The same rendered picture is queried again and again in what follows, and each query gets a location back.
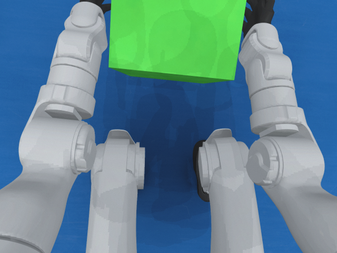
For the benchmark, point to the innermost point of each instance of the robot thigh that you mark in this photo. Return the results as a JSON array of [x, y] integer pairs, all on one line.
[[112, 216], [235, 223]]

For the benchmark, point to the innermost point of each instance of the robot right upper arm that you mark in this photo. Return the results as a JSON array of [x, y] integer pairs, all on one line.
[[290, 171]]

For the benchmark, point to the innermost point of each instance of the left robot hand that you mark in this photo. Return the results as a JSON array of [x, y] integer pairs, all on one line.
[[104, 7]]

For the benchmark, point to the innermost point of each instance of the robot left forearm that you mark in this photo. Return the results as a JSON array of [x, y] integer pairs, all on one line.
[[69, 91]]

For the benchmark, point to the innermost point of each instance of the robot left upper arm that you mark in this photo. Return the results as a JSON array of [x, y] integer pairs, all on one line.
[[53, 152]]

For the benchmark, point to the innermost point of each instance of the robot right forearm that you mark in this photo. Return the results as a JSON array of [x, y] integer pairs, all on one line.
[[268, 74]]

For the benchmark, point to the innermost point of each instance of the right robot hand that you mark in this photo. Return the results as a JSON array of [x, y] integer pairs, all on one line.
[[262, 12]]

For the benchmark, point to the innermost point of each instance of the carton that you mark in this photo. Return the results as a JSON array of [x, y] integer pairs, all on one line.
[[179, 40]]

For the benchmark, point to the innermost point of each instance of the right robot thigh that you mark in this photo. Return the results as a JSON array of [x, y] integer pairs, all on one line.
[[235, 223]]

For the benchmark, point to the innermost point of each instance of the left robot thigh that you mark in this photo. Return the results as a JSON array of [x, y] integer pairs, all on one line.
[[112, 216]]

